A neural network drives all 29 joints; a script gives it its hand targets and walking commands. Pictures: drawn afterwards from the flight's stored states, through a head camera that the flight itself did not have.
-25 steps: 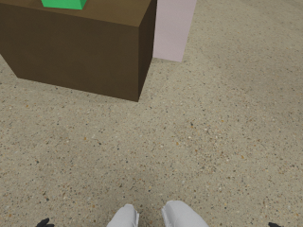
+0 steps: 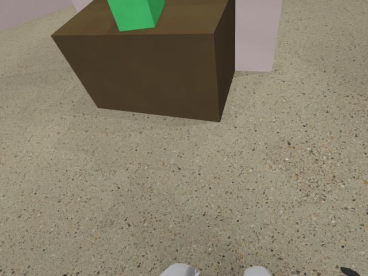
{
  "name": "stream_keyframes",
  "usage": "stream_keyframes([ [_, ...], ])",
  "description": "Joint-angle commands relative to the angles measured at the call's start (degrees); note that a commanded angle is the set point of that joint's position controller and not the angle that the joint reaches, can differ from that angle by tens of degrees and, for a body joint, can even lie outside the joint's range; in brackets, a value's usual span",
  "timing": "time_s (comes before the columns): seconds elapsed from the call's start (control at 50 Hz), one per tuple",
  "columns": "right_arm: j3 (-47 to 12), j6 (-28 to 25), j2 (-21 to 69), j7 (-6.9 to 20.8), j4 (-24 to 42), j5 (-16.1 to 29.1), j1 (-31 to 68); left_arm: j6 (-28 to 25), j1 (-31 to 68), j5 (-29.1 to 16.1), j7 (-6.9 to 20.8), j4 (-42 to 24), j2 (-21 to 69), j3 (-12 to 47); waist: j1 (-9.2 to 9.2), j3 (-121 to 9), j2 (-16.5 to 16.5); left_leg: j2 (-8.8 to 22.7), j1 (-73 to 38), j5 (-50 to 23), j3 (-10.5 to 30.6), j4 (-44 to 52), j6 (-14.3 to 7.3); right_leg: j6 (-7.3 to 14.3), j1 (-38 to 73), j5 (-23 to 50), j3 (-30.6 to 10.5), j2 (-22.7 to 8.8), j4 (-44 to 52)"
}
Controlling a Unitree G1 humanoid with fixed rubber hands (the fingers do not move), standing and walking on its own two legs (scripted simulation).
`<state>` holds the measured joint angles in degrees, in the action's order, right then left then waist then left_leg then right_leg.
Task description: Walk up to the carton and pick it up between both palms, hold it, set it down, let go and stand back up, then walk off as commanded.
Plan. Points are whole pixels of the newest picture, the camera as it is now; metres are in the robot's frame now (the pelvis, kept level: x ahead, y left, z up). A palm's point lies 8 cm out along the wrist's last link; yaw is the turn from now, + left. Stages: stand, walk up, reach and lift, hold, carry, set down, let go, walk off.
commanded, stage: walk off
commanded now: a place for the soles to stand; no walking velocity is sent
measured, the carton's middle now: out of the picture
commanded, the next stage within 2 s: stand in 0.94 s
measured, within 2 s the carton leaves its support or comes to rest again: neither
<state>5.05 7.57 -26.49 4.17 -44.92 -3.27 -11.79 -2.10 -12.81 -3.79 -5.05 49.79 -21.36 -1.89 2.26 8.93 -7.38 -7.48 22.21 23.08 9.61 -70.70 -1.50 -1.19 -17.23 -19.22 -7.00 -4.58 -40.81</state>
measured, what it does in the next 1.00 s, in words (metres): steps to the left: left foot, then right foot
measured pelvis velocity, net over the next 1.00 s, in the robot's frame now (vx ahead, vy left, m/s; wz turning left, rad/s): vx -0.08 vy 0.10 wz -0.05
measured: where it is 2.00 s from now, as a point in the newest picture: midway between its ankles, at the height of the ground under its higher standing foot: outside the picture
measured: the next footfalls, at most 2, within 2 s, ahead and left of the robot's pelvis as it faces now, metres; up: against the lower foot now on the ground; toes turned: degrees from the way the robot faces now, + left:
left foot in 0.10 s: +0.04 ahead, +0.16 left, +0.00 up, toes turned -9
right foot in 0.72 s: -0.02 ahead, -0.01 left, +0.00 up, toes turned +4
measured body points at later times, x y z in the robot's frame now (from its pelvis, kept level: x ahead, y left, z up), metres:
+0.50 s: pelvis -0.07 +0.11 +0.01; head -0.02 +0.13 +0.46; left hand +0.01 +0.43 -0.12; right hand -0.01 -0.21 -0.09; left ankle +0.00 +0.17 -0.71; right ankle -0.03 -0.04 -0.67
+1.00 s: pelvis -0.08 +0.10 +0.01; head -0.05 +0.03 +0.45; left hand +0.00 +0.40 -0.07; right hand -0.02 -0.22 -0.14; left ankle -0.11 +0.23 -0.64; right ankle -0.04 -0.01 -0.71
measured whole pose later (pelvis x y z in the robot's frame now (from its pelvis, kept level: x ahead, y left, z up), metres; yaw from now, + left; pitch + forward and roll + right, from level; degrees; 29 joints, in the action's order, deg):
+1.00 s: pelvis -0.08 +0.10 +0.01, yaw -3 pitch -5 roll +3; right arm 5.0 6.5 -25.2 4.8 -44.9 -2.9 -12.7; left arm -2.5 -15.3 -3.8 -3.3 50.0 -18.0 -1.9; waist 2.1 9.9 -5.7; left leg -5.7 20.3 21.2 2.2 -64.3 -3.6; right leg 1.9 -16.9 -17.2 -7.8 1.2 -39.3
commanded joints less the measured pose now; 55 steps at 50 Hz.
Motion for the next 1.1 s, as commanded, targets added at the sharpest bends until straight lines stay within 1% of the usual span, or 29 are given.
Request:
stream_keyframes([
  [0.0,4.05,-2.77,-7.74,1.09,4.22,0.54,-3.32,-1.08,2.91,6.14,-1.49,-5.66,-22.61,-7.25,0.10,-5.81,28.04,9.83,-2.23,10.17,-1.19,39.80,-1.03,9.89,8.29,17.88,-6.85,-8.35,6.79],
  [0.02,4.54,-3.52,-8.65,0.95,3.26,-0.12,-9.01,-0.36,2.66,5.89,-1.52,-4.64,-22.31,-6.93,2.31,-7.96,25.01,8.33,-8.81,5.32,0.36,47.50,-1.52,8.51,6.19,18.64,-5.85,-6.57,-0.13],
  [0.04,5.36,-3.59,-10.28,0.61,0.48,-0.99,-10.69,-0.26,3.88,6.20,-1.24,-4.02,-19.43,-6.31,4.32,-7.72,18.27,9.40,-15.54,-0.47,3.09,52.58,0.24,5.74,-1.71,5.72,-0.04,-1.42,-9.95],
  [0.06,5.38,-3.62,-12.44,0.05,3.53,-1.19,-8.92,0.14,0.35,4.89,-1.88,-5.10,-11.49,-3.28,3.97,-4.07,-6.19,14.35,-16.13,-11.97,15.96,51.99,1.76,3.43,-20.89,-18.36,2.51,9.17,-20.09],
  [0.08,5.36,-3.25,-13.03,0.31,4.52,-0.60,-6.65,0.93,-0.53,4.45,-2.77,-3.95,-13.19,-4.86,3.21,-4.19,-3.83,17.41,-11.66,-13.92,18.85,51.92,0.49,1.93,-20.74,-21.41,3.51,9.72,-22.82],
  [0.1,5.02,-2.93,-12.73,0.10,7.45,0.09,-3.79,0.97,-0.96,3.83,-2.80,-5.53,-15.34,-5.02,3.00,-3.97,-2.77,19.27,-6.44,-3.68,20.20,57.38,0.63,1.66,-17.66,-17.48,2.03,8.84,-23.63],
  [0.12,5.18,-2.56,-14.39,-0.19,7.00,-0.04,1.27,0.68,0.41,3.84,-2.90,-5.49,-16.59,-4.76,3.15,0.72,-7.42,17.95,2.97,8.06,21.48,59.61,-2.63,1.19,-15.68,-17.39,1.69,8.46,-25.02],
  [0.14,4.95,-2.61,-13.23,-0.07,7.23,-0.03,1.20,0.57,2.86,3.20,-2.63,-4.71,-17.88,-4.65,4.55,4.92,-5.02,14.39,1.68,6.45,18.98,59.98,-0.44,2.16,-18.39,-13.47,0.10,7.94,-23.10],
  [0.16,4.21,-3.00,-10.42,-0.33,6.70,-0.37,2.92,0.81,-2.11,2.50,-2.18,-1.99,-15.38,-4.70,1.59,3.17,-6.89,13.70,-0.33,2.54,11.79,56.77,-0.51,1.87,-17.60,-10.71,1.58,8.34,-23.35],
  [0.22,3.68,-3.66,-8.59,-0.04,8.35,0.41,2.37,0.84,-5.77,1.98,-1.86,-1.60,-15.15,-4.74,3.00,-0.05,-11.44,11.21,-6.26,-3.14,8.95,55.53,-1.71,1.12,-15.99,-8.90,3.41,8.85,-22.02],
  [0.34,2.92,-3.79,-5.96,-0.98,8.24,0.43,0.91,1.02,-7.25,1.85,-1.46,1.17,-13.95,-4.77,2.97,-5.44,-4.90,13.03,-21.22,-1.07,10.12,55.80,0.53,0.72,-15.88,-6.70,3.00,11.37,-9.99],
  [0.38,3.48,-3.72,-7.30,-0.76,8.78,0.58,0.88,1.02,-8.13,1.99,-1.71,1.15,-14.62,-5.06,3.78,-4.62,-6.91,13.84,-15.80,4.63,9.47,56.96,-4.08,1.06,-11.60,-6.72,3.58,10.44,-11.38],
  [0.44,3.01,-3.48,-5.95,-0.72,7.31,0.14,2.24,1.00,-8.17,2.57,-1.00,1.67,-14.38,-4.80,2.08,-4.89,-5.21,13.59,-13.60,0.56,7.42,54.96,-6.48,0.62,-7.47,-5.41,6.06,9.61,-8.57],
  [0.48,3.11,-3.43,-6.76,-0.93,8.32,0.31,0.36,0.84,-9.33,2.40,-0.79,2.16,-14.81,-5.10,1.91,-6.17,-0.86,14.30,-13.60,1.00,8.34,54.45,-6.73,1.83,-6.25,-3.48,6.13,9.10,-6.25],
  [0.52,3.25,-3.42,-7.15,-0.80,7.67,0.53,2.70,0.86,-7.13,2.86,-0.50,2.01,-13.85,-4.60,1.66,-4.95,-1.98,14.79,-10.42,2.68,8.34,55.07,-6.30,2.36,-2.25,-2.82,5.54,8.67,-4.95],
  [0.54,3.00,-3.24,-5.66,-0.80,8.19,0.64,3.11,0.70,-7.89,2.72,-0.27,2.13,-14.04,-4.77,0.16,-3.86,1.95,15.72,-9.47,1.94,8.39,54.71,-7.71,2.19,-2.63,-3.16,6.37,8.37,-4.43],
  [0.6,2.46,-3.21,-6.34,-0.36,9.40,1.08,2.11,0.16,-13.01,3.75,0.30,1.62,-13.49,-5.04,-1.91,-7.68,2.12,14.45,-3.96,8.62,6.24,50.62,-7.78,4.31,8.74,3.51,5.26,6.81,3.95],
  [0.64,2.02,-3.02,-5.90,-0.64,8.03,0.64,3.45,-0.35,-11.70,4.65,-0.46,1.04,-15.05,-5.68,-4.33,-7.90,8.44,11.74,1.11,5.30,3.62,39.99,-6.06,6.29,14.98,3.12,-2.25,3.14,10.08],
  [0.68,2.87,-3.24,-5.21,-0.32,8.38,0.61,-2.11,-1.49,-11.91,5.70,-0.27,-2.34,-21.37,-6.49,-3.57,-9.19,23.83,0.66,8.16,10.96,-1.89,16.76,0.20,11.66,14.60,-12.97,-34.16,-12.48,24.63],
  [0.72,3.83,-2.52,-7.72,-0.47,6.48,-0.49,-6.35,-1.45,-4.10,6.10,-0.31,-3.95,-18.45,-7.17,-0.69,-3.10,11.12,2.14,8.51,4.60,4.89,8.20,0.01,9.17,3.65,-21.72,-31.92,-12.90,25.27],
  [0.74,4.45,-2.58,-8.89,-0.64,5.19,-0.45,-5.80,-1.11,-1.47,6.27,-0.24,-4.98,-17.85,-7.04,-0.17,-2.04,11.21,3.32,4.35,3.65,4.76,5.05,0.48,12.03,-3.35,-20.50,-28.99,-12.66,24.92],
  [0.78,4.18,-2.13,-9.25,-0.36,4.19,0.09,-9.37,-1.74,0.52,5.65,-0.08,-5.17,-16.30,-6.32,1.59,-2.16,14.15,2.33,2.49,1.90,3.23,4.13,0.01,10.07,-4.87,-18.54,-23.03,-9.22,24.17],
  [0.82,3.97,-2.44,-8.24,-0.36,5.19,-0.30,-6.81,-1.61,-3.72,6.15,0.25,-4.76,-17.14,-6.84,-0.89,-3.29,13.76,3.80,3.97,-0.58,1.40,-0.32,0.25,13.92,-3.32,-18.80,-24.62,-8.57,23.98],
  [0.9,3.84,-2.72,-9.77,-0.09,5.09,-0.27,-7.50,-1.55,-5.04,5.39,0.91,-6.74,-17.50,-7.71,-1.66,-3.15,18.93,4.97,11.53,-0.93,-0.70,0.52,0.56,12.26,4.31,-23.68,-24.05,-6.83,23.80],
  [0.96,1.15,-5.90,-4.35,-2.13,2.28,2.30,-2.30,-0.32,0.55,5.62,2.84,-7.68,-11.67,-4.35,-4.27,-4.41,27.16,6.17,0.06,12.29,-5.10,29.30,1.14,10.26,2.23,-7.27,-15.63,-3.92,20.70],
  [1.02,1.35,-8.46,-3.64,-3.95,-0.81,3.60,-5.68,0.37,1.68,4.73,3.61,-5.38,-12.41,-4.28,-0.83,-11.67,23.16,5.20,-14.42,-0.37,-8.76,53.55,1.37,10.28,5.44,18.51,-10.95,-3.44,7.55],
  [1.04,0.99,-9.24,-4.91,-4.73,-1.52,2.53,-6.78,0.37,-3.90,4.32,4.14,-4.42,-8.88,-3.52,-1.30,-14.15,19.47,10.71,-22.38,-12.73,-2.33,53.32,0.67,7.34,1.14,17.56,-10.77,0.07,3.95],
  [1.06,2.02,-9.71,-8.34,-5.25,-1.32,1.22,-4.18,0.35,-3.47,4.44,4.08,-5.17,-4.67,-2.21,-2.21,-17.00,6.59,21.13,-25.23,-16.04,12.11,52.43,-2.12,3.62,-5.85,7.01,-7.78,3.12,-0.04],
  [1.08,2.63,-10.01,-12.45,-5.64,-0.83,1.32,-1.15,0.67,0.32,5.08,3.69,-5.60,-8.28,-3.35,-2.50,-11.87,6.24,24.92,-16.19,-17.45,15.64,54.96,-5.15,2.52,-2.76,-4.63,-3.16,7.01,-2.04],
])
